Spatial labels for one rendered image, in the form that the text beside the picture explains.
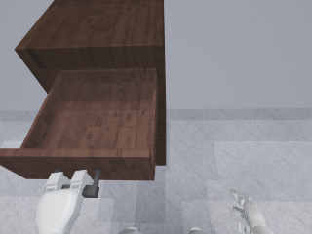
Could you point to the drawer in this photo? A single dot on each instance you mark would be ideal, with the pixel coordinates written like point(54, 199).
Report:
point(92, 119)

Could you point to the cabinet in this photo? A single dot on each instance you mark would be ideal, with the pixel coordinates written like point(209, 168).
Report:
point(97, 35)

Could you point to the robot right hand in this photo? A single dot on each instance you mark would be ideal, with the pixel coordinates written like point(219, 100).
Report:
point(242, 220)

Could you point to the handle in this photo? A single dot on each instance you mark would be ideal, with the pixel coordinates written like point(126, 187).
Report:
point(90, 191)

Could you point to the robot left hand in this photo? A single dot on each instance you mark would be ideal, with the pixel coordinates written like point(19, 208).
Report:
point(58, 209)

